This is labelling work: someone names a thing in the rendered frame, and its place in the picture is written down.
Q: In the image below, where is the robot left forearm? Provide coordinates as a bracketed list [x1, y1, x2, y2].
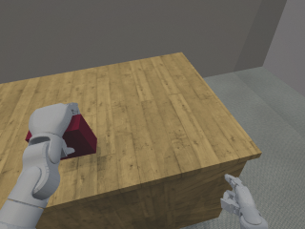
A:
[0, 133, 63, 229]

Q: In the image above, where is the robot right forearm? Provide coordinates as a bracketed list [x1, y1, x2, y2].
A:
[238, 206, 269, 229]

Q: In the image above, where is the table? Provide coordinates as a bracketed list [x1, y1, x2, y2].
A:
[0, 52, 262, 229]

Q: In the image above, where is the sponge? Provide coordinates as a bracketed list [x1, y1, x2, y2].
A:
[25, 114, 97, 160]

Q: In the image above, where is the robot right hand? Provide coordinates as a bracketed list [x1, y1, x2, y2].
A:
[220, 174, 256, 216]

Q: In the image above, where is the robot left hand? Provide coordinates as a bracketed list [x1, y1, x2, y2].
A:
[29, 102, 81, 158]

